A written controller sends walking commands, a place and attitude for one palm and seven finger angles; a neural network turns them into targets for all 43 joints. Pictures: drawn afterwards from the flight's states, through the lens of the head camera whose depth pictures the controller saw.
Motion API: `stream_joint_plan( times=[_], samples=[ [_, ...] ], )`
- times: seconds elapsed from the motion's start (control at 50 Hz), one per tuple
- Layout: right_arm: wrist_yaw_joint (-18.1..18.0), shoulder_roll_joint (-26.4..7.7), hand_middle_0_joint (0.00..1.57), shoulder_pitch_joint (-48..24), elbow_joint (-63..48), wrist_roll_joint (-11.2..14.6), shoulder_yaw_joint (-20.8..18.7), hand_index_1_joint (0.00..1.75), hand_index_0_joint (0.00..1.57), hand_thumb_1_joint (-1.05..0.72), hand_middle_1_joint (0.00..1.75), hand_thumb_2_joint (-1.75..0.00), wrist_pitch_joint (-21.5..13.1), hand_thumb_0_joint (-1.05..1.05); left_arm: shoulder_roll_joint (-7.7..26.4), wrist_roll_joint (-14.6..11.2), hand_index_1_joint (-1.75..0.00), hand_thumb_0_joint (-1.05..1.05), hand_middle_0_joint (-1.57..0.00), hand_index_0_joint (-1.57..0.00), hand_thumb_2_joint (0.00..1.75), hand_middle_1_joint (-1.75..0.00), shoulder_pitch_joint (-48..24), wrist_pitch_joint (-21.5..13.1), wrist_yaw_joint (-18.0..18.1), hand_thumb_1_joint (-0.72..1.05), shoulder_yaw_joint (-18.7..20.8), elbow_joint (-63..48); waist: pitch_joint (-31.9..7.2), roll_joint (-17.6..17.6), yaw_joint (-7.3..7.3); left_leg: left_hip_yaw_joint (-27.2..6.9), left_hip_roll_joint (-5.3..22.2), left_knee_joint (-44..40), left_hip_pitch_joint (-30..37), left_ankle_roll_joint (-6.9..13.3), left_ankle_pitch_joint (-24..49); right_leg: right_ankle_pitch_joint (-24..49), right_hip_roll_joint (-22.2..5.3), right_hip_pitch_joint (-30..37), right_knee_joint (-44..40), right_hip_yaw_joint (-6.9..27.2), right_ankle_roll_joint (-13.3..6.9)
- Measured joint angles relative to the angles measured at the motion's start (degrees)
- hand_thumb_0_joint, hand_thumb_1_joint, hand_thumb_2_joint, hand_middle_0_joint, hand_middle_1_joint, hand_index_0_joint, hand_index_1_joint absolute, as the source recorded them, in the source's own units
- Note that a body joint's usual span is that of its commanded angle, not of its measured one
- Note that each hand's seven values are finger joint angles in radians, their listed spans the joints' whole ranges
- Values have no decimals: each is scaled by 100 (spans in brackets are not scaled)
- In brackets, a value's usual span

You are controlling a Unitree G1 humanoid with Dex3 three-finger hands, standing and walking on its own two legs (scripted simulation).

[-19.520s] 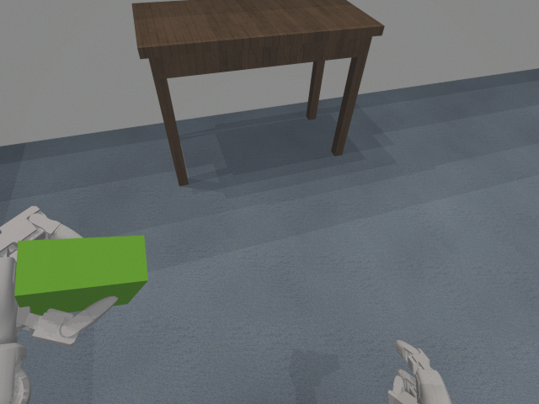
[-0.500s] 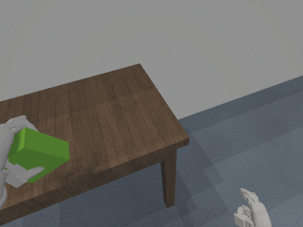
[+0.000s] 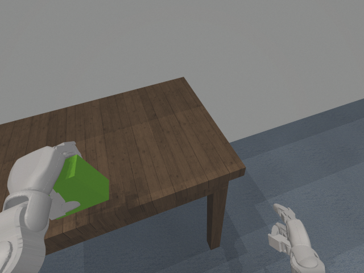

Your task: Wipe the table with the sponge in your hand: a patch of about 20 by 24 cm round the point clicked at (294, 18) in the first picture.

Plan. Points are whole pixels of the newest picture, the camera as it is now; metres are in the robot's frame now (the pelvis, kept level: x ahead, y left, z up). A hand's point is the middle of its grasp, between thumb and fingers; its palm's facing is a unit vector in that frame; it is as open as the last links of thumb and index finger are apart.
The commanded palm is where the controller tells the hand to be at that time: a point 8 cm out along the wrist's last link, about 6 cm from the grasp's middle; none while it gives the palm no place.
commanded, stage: turn the palm down, sponge in hand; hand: left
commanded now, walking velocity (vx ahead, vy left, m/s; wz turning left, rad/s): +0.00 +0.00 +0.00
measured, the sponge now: (72, 192) +0.23 +0.27 +0.09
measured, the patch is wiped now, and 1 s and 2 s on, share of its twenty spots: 0.00 0.00 0.00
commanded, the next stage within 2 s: move the sponge above the wiping area in 0.68 s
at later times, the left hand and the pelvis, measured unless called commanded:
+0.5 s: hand (65, 178) +0.23 +0.26 +0.14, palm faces +0.13 -0.09 -0.99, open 9.4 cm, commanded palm +0.19 +0.27 +0.22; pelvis +0.00 -0.01 +0.00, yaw +0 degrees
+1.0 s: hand (62, 169) +0.24 +0.27 +0.15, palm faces +0.16 -0.03 -0.99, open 9.4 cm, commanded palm +0.21 +0.26 +0.21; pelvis +0.00 -0.04 +0.00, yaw -1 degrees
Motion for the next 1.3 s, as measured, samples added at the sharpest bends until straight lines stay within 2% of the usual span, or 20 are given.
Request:
stream_joint_plan(
  times=[0.06, 0.1, 0.16, 0.24, 0.32, 0.38, 0.46, 0.52, 0.58, 0.64, 0.72, 0.82, 0.92, 1.02, 1.06, 1.12, 1.16, 1.22, 1.3],
  samples=[
    [60, 99, 20, -54, 54, -66, 5, 30, 20, -91, 30, -89, -8, 1, 131, 256, -138, 0, -80, -81, 103, -138, -33, -371, 141, -43, -147, -111, 27, -50, 33, 10, 7, -62, 80, -8, 26, 30, 7, 76, -61, 13, -13],
    [132, 164, 20, -84, 125, -71, 11, 30, 20, -91, 30, -89, 25, 1, 222, 352, -138, 0, -80, -81, 103, -138, -105, -468, 322, -43, -75, -74, -2, -57, 57, 16, 24, -96, 136, -21, 31, 48, 23, 135, -112, 21, -29],
    [234, 208, 20, -134, 232, -31, 26, 30, 20, -91, 30, -89, 93, 1, 233, 360, -138, 0, -80, -81, 103, -138, -313, -251, 562, -43, 159, 134, -56, -7, 75, 21, 46, -131, 208, -39, 33, 76, 45, 218, -180, 28, -34],
    [277, 164, 21, -201, 284, 60, 63, 30, 20, -91, 30, -89, 166, 1, 59, 314, -138, 0, -80, -80, 103, -138, -487, 241, 535, -43, 422, 417, -84, 85, 56, 4, 44, -221, 261, -45, 88, 120, 41, 271, -258, 13, -27],
    [220, 67, 21, -240, 242, 100, 45, 30, 20, -91, 30, -89, 111, 1, -221, 399, -138, 0, -80, -80, 103, -139, -461, 450, 331, -43, 185, 502, -12, 133, 52, -33, 18, -302, 243, -38, 172, 156, 14, 238, -279, -24, -27],
    [167, 33, 21, -252, 219, 44, 15, 30, 20, -91, 30, -89, 43, 1, -334, 520, -138, 0, -80, -80, 103, -139, -368, 322, 191, -43, -187, 464, 64, 102, 65, -48, 8, -340, 240, -44, 211, 152, 3, 208, -248, -38, -42],
    [160, 45, 21, -270, 281, -54, -1, 30, 20, -91, 30, -89, 18, 1, -139, 753, -138, 0, -80, -81, 103, -138, -294, 3, 174, -43, -472, 337, 95, 39, 116, -24, 47, -317, 296, -81, 177, 111, 44, 233, -186, -14, -94],
    [213, 61, 20, -267, 348, -65, -9, 30, 20, -91, 30, -90, 61, 1, 62, 874, -138, 0, -80, -81, 103, -138, -333, -111, 296, -43, -376, 342, 34, 48, 142, -2, 95, -303, 376, -116, 129, 86, 94, 306, -186, 10, -137],
    [262, 62, 20, -246, 374, -11, -33, 30, 20, -91, 30, -90, 90, 1, 103, 789, -138, 0, -80, -81, 103, -138, -472, -6, 420, -44, -126, 479, -44, 103, 114, -15, 121, -320, 444, -149, 111, 74, 120, 380, -212, -1, -158],
    [271, 37, 20, -275, 380, 63, -26, 30, 20, -91, 30, -90, 103, 1, 3, 632, -138, 0, -80, -81, 103, -138, -577, 237, 396, -43, 111, 635, -82, 162, 65, -24, 142, -341, 448, -171, 122, 83, 140, 382, -228, -10, -172],
    [216, -18, 20, -293, 302, 109, -23, 30, 20, -91, 30, -90, 62, 1, -187, 544, -138, 0, -80, -80, 103, -139, -517, 412, 201, -43, 66, 694, -35, 187, 5, -40, 153, -363, 387, -192, 163, 100, 150, 306, -214, -27, -189],
    [155, -57, 20, -258, 240, 18, -56, 30, 20, -91, 30, -90, 0, 1, -218, 687, -138, 0, -80, -80, 103, -139, -270, 206, 4, -43, -355, 501, 79, 105, 25, -13, 178, -334, 335, -220, 163, 76, 177, 209, -114, -3, -232],
    [153, -42, 20, -179, 360, -21, -105, 30, 20, -91, 30, -90, 10, 1, 28, 936, -138, 0, -80, -81, 103, -138, -373, -118, 229, -43, -425, 676, 52, 65, 85, -2, 226, -271, 392, -261, 95, 28, 227, 266, -70, 8, -285],
    [154, -24, 20, -167, 486, 66, -94, 30, 20, -91, 30, -90, 24, 1, 100, 794, -138, 0, -80, -81, 103, -138, -815, 79, 380, -43, -37, 1351, -14, 107, 27, -23, 248, -278, 423, -286, 87, 26, 249, 308, -93, -11, -300],
    [132, -32, 20, -165, 474, 96, -83, 30, 20, -91, 30, -90, 8, 1, 97, 716, -138, 0, -80, -81, 103, -138, -919, 210, 297, -43, 78, 1553, -15, 123, -27, -36, 243, -281, 401, -284, 95, 29, 244, 289, -93, -24, -294],
    [85, -79, 20, -160, 425, 126, -74, 30, 20, -91, 30, -90, -31, 1, 68, 715, -138, 0, -80, -80, 103, -139, -983, 305, 59, -43, 44, 1732, 21, 143, -78, -49, 231, -273, 340, -270, 109, 34, 231, 233, -83, -37, -284],
    [62, -118, 20, -137, 378, 111, -93, 30, 20, -91, 30, -90, -75, 1, 6, 760, -138, 0, -80, -80, 103, -139, -983, 236, -96, -43, -97, 1753, 65, 151, -96, -58, 213, -265, 303, -257, 116, 34, 214, 198, -70, -46, -274],
    [40, -141, 20, -101, 353, 54, -122, 30, 20, -91, 30, -90, -126, 1, -73, 856, -138, 0, -80, -80, 103, -139, -877, -77, -229, -43, -298, 1596, 107, 131, -90, -43, 195, -256, 275, -239, 113, 24, 196, 160, -46, -32, -261],
    [47, -59, 20, -10, 391, -16, -158, 30, 20, -91, 30, -90, -161, 1, -63, 929, -138, 0, -80, -81, 103, -138, -700, -662, -12, -43, -315, 1404, 73, 49, -60, -6, 197, -258, 314, -233, 74, -2, 201, 189, -50, 8, -256]
  ],
)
